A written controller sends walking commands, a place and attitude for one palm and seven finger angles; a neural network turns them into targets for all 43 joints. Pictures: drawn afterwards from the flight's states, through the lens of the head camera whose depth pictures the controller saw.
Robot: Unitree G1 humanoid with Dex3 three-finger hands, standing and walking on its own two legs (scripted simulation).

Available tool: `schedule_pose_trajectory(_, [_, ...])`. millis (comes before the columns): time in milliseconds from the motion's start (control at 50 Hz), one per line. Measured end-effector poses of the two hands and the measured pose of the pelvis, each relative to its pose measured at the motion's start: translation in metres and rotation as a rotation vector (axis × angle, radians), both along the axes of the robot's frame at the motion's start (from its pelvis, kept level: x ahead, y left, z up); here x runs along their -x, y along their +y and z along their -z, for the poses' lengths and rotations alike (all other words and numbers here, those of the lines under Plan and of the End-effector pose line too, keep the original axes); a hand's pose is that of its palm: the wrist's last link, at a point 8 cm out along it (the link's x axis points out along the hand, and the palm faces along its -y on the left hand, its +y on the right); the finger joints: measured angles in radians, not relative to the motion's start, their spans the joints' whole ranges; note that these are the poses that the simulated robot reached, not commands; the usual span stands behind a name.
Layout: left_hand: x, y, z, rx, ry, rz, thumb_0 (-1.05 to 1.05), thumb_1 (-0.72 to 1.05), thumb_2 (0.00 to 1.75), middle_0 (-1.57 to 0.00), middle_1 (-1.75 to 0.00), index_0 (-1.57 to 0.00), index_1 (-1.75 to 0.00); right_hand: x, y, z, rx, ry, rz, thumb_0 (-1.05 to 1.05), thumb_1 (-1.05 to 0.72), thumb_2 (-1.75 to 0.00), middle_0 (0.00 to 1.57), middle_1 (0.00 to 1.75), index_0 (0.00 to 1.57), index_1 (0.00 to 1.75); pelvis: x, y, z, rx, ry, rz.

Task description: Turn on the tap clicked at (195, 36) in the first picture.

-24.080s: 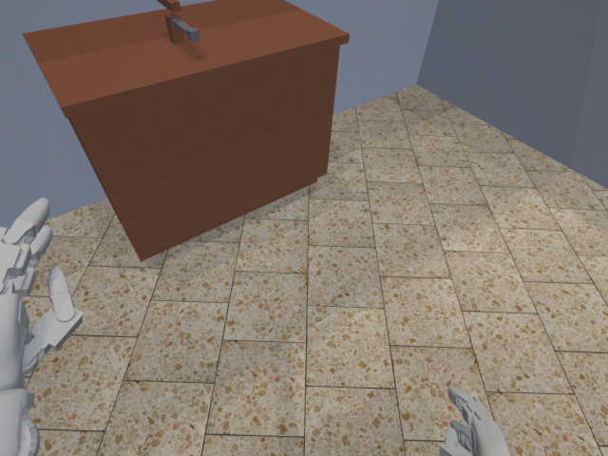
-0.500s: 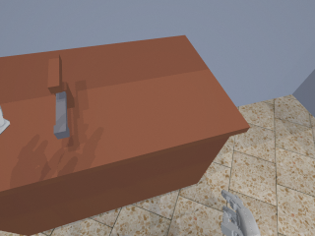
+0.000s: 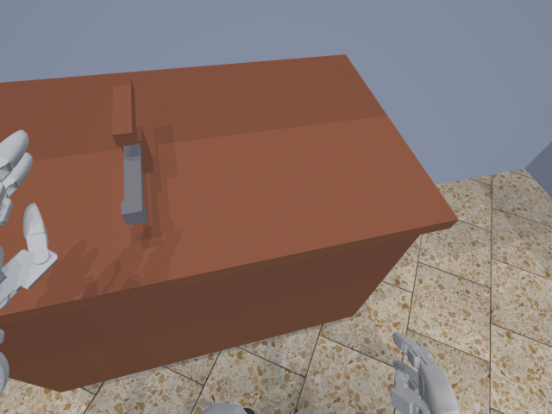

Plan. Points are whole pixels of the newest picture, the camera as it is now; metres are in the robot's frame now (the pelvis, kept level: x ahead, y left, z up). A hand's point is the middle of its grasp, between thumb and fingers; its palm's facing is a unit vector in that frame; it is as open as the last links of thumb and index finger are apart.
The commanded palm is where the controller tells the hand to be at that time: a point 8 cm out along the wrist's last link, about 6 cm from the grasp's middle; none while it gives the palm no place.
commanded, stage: come to a stop and stand still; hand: left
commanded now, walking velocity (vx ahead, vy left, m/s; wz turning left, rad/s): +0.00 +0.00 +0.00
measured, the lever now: (134, 211) +0.36 +0.25 +0.06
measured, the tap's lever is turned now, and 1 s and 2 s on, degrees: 0 0 0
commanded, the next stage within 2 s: look again from close up in 0.20 s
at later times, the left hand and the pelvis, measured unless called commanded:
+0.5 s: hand (69, 257) +0.23 +0.24 +0.16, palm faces +0.32 -0.86 -0.39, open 7.4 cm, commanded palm +0.17 +0.28 +0.18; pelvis +0.00 +0.00 +0.01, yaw -2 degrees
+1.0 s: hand (94, 247) +0.24 +0.22 +0.16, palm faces +0.31 -0.88 -0.35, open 7.4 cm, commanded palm +0.19 +0.26 +0.18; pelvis +0.01 -0.01 +0.01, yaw -3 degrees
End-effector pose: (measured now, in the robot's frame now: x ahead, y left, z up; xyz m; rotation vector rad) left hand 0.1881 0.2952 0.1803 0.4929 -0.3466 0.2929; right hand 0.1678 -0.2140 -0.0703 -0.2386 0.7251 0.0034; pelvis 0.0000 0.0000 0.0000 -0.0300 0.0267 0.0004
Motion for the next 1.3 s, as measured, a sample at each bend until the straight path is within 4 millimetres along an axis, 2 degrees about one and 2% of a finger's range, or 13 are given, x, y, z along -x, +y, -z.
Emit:
schedule_pose_trajectory(220, [0.008, 0.003, 0.012, 0.06, 0.07, -0.034, 0.01, 0.89, 0.89, -0.21, -0.3, -0.21, -0.3, -0.001, 0.004, -0.007, 0.007, -0.035, 0.023, 0.02, -0.9, -0.9, 0.2, 0.3, 0.21, 0.3, 0.005, 0.006, -0.003, 0.0, -0.017, 0.01])
schedule_pose_trajectory(580, [-0.009, -0.014, 0.008, 0.056, 0.101, -0.001, 0.01, 0.89, 0.89, -0.21, -0.3, -0.21, -0.3, 0.001, -0.011, -0.013, 0.026, -0.05, 0.097, 0.02, -0.9, -0.9, 0.2, 0.3, 0.21, 0.3, -0.004, 0.003, -0.006, 0.005, -0.035, 0.038])
schedule_pose_trajectory(880, [-0.015, -0.018, 0.012, 0.094, 0.116, -0.011, 0.01, 0.89, 0.89, -0.21, -0.3, -0.21, -0.3, -0.006, -0.016, -0.016, 0.022, -0.051, 0.11, 0.02, -0.9, -0.9, 0.2, 0.3, 0.21, 0.3, -0.013, -0.004, -0.007, 0.0, -0.041, 0.048])
schedule_pose_trajectory(1080, [-0.021, -0.041, 0.005, 0.102, 0.095, 0.025, 0.01, 0.89, 0.89, -0.21, -0.3, -0.21, -0.3, -0.01, -0.022, -0.019, -0.012, -0.071, 0.097, 0.02, -0.9, -0.9, 0.2, 0.3, 0.21, 0.3, -0.012, -0.02, -0.008, 0.0, -0.037, 0.054])
schedule_pose_trajectory(1300, [-0.016, -0.067, 0.005, 0.088, 0.129, 0.033, 0.01, 0.89, 0.89, -0.21, -0.3, -0.21, -0.3, 0.0, -0.056, -0.012, -0.01, -0.044, 0.13, 0.02, -0.9, -0.9, 0.2, 0.3, 0.21, 0.3, -0.01, -0.045, -0.007, 0.003, -0.028, 0.057])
